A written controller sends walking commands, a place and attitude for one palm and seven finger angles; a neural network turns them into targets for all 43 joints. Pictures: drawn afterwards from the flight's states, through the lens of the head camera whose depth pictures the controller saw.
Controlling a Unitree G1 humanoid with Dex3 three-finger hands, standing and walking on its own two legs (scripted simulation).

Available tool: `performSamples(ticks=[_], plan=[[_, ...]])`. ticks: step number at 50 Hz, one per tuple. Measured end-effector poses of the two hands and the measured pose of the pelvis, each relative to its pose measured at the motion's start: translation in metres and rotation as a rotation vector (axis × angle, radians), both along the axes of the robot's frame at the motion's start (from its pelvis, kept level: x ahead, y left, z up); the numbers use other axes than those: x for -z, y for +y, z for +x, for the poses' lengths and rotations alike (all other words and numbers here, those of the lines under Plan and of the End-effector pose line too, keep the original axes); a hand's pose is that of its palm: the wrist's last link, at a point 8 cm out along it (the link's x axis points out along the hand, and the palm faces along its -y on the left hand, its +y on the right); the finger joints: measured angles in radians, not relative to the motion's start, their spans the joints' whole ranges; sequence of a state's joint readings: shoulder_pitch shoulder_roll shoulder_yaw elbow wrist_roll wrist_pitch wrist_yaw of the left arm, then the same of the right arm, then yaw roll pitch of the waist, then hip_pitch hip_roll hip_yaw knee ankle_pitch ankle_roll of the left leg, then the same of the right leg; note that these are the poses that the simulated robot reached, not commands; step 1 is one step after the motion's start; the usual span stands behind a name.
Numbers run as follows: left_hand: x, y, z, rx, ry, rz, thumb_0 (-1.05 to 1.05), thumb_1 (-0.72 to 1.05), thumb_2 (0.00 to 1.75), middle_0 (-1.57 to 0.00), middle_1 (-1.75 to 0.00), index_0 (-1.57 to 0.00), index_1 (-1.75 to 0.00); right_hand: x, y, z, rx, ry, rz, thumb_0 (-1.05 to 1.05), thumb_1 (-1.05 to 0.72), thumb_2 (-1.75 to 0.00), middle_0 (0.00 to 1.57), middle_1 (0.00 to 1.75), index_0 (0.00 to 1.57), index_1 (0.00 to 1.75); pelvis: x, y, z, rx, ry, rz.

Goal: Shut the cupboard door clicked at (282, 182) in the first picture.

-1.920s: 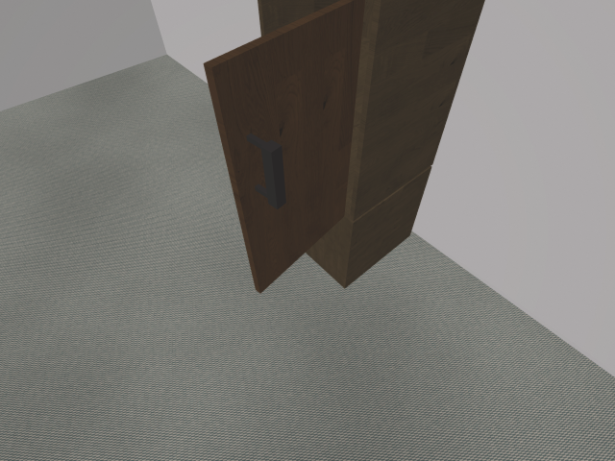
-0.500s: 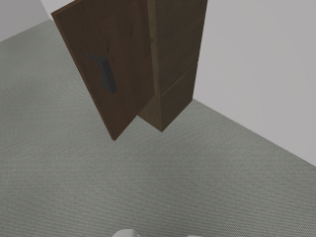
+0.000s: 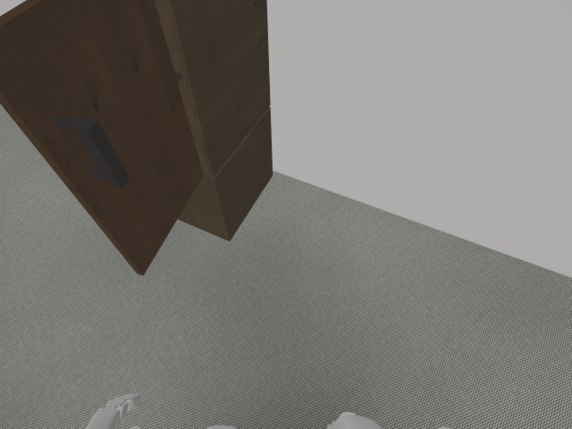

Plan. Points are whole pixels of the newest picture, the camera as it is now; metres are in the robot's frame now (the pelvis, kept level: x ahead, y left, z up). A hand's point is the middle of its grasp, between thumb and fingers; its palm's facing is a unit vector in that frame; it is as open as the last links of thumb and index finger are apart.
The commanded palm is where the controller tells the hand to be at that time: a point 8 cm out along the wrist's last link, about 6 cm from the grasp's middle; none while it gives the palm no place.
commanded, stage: walk around to get in front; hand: left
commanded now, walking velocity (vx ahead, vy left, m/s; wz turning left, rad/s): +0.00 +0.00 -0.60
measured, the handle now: (92, 152) +0.48 +0.36 +0.06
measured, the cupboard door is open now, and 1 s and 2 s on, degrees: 98 98 98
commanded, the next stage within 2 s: none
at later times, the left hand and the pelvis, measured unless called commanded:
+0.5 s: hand (218, 382) +0.19 +0.14 -0.16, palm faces -0.32 -0.92 -0.24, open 7.3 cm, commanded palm none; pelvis +0.00 -0.03 -0.01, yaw -18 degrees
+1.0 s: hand (256, 370) +0.22 +0.08 -0.15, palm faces -0.57 -0.78 -0.25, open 7.4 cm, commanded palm none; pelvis +0.00 -0.04 +0.00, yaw -37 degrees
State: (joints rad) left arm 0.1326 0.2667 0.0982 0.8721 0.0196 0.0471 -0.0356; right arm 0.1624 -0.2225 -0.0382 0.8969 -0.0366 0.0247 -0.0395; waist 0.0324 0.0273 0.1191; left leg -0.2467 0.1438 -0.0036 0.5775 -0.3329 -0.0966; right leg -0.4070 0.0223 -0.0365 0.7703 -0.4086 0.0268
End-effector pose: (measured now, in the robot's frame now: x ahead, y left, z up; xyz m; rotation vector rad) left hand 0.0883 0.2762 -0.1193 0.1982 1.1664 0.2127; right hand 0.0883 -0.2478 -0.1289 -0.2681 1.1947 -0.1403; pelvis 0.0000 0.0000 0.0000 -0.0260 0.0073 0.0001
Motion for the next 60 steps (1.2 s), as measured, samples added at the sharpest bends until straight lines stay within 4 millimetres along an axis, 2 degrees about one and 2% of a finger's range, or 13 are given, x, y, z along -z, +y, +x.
performSamples(ticks=[3, 7, 13, 18, 21, 24, 27, 30, 37, 41, 45, 53, 60], plan=[[0.007, -0.006, 0.015, 0.068, -0.027, 0.037, 0.00, 0.91, 0.89, -0.20, -0.30, -0.20, -0.30, 0.015, -0.020, -0.017, 0.074, 0.015, 0.003, 0.00, -0.90, -0.90, 0.20, 0.30, 0.20, 0.30, 0.015, -0.008, -0.001, 0.042, 0.003, 0.033], [0.009, -0.016, 0.021, 0.141, 0.041, 0.035, 0.00, 0.91, 0.89, -0.20, -0.30, -0.20, -0.30, 0.006, -0.033, -0.036, 0.157, 0.022, -0.019, 0.00, -0.90, -0.90, 0.20, 0.30, 0.20, 0.30, 0.008, -0.004, -0.004, 0.097, 0.003, 0.035], [0.022, -0.029, 0.044, 0.232, 0.079, -0.027, 0.00, 0.91, 0.89, -0.20, -0.30, -0.20, -0.30, -0.008, -0.031, -0.073, 0.244, 0.010, -0.075, 0.00, -0.90, -0.90, 0.20, 0.30, 0.20, 0.30, 0.007, 0.007, 0.000, 0.177, 0.029, 0.022], [0.012, -0.052, 0.075, 0.292, 0.044, -0.061, 0.00, 0.91, 0.89, -0.20, -0.30, -0.20, -0.30, -0.017, -0.023, -0.115, 0.287, 0.109, -0.057, 0.00, -0.90, -0.90, 0.20, 0.30, 0.20, 0.30, -0.005, -0.002, 0.003, 0.225, 0.026, 0.003], [0.005, -0.072, 0.094, 0.343, 0.008, -0.066, 0.00, 0.91, 0.89, -0.20, -0.30, -0.20, -0.30, -0.014, -0.023, -0.135, 0.334, 0.143, -0.030, 0.00, -0.90, -0.90, 0.20, 0.30, 0.20, 0.30, -0.007, -0.011, 0.005, 0.261, 0.025, -0.012], [0.008, -0.089, 0.110, 0.402, -0.043, -0.040, 0.00, 0.91, 0.89, -0.20, -0.30, -0.20, -0.30, 0.001, -0.031, -0.150, 0.401, 0.147, -0.002, 0.00, -0.90, -0.90, 0.20, 0.30, 0.20, 0.30, 0.006, -0.024, 0.006, 0.302, 0.022, 0.026], [0.008, -0.098, 0.112, 0.436, -0.024, -0.012, 0.00, 0.91, 0.89, -0.20, -0.30, -0.20, -0.30, 0.006, -0.037, -0.152, 0.462, 0.136, 0.001, 0.00, -0.90, -0.90, 0.20, 0.30, 0.20, 0.30, 0.005, -0.025, 0.003, 0.348, 0.007, 0.019], [0.006, -0.101, 0.107, 0.462, 0.014, 0.002, 0.00, 0.91, 0.89, -0.20, -0.30, -0.20, -0.30, 0.000, -0.039, -0.143, 0.502, 0.082, 0.000, 0.00, -0.90, -0.90, 0.20, 0.30, 0.20, 0.30, 0.000, -0.024, 0.001, 0.392, -0.003, 0.029], [0.019, -0.100, 0.112, 0.528, 0.077, -0.023, 0.00, 0.91, 0.89, -0.20, -0.30, -0.20, -0.30, -0.008, -0.029, -0.123, 0.549, -0.057, -0.022, 0.00, -0.90, -0.90, 0.20, 0.30, 0.20, 0.30, 0.004, -0.010, 0.009, 0.490, 0.016, 0.017], [0.016, -0.108, 0.125, 0.563, 0.071, -0.037, 0.00, 0.91, 0.89, -0.20, -0.30, -0.20, -0.30, -0.012, -0.017, -0.138, 0.561, -0.032, -0.018, 0.00, -0.90, -0.90, 0.20, 0.30, 0.20, 0.30, -0.001, -0.011, 0.009, 0.534, 0.012, 0.008], [0.003, -0.126, 0.138, 0.602, 0.040, -0.045, 0.00, 0.91, 0.89, -0.20, -0.30, -0.20, -0.30, -0.014, -0.012, -0.164, 0.598, 0.024, 0.003, 0.00, -0.90, -0.90, 0.20, 0.30, 0.20, 0.30, -0.008, -0.018, 0.007, 0.574, 0.015, -0.010], [0.005, -0.169, 0.149, 0.736, 0.005, 0.017, 0.00, 0.91, 0.89, -0.20, -0.30, -0.20, -0.30, 0.012, -0.032, -0.219, 0.762, 0.064, 0.027, 0.00, -0.90, -0.90, 0.20, 0.30, 0.20, 0.30, 0.008, -0.041, -0.004, 0.683, 0.002, 0.025], [0.010, -0.184, 0.146, 0.813, 0.087, 0.019, 0.00, 0.91, 0.89, -0.20, -0.30, -0.20, -0.30, -0.012, -0.042, -0.220, 0.857, 0.006, -0.032, 0.00, -0.90, -0.90, 0.20, 0.30, 0.20, 0.30, -0.003, -0.040, 0.002, 0.788, 0.001, 0.052]])
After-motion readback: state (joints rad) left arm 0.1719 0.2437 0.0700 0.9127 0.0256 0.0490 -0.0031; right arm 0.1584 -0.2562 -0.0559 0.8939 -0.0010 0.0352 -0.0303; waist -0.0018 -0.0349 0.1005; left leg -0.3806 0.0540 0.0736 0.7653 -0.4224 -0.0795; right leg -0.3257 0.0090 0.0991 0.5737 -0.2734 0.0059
